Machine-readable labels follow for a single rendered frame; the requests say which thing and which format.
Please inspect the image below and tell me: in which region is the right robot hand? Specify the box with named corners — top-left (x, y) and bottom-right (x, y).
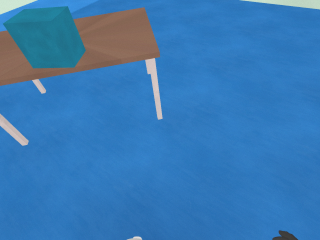
top-left (272, 230), bottom-right (298, 240)

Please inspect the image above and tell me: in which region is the carton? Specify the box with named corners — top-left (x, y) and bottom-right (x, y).
top-left (3, 6), bottom-right (86, 69)

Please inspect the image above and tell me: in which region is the table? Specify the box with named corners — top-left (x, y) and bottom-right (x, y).
top-left (0, 7), bottom-right (163, 146)

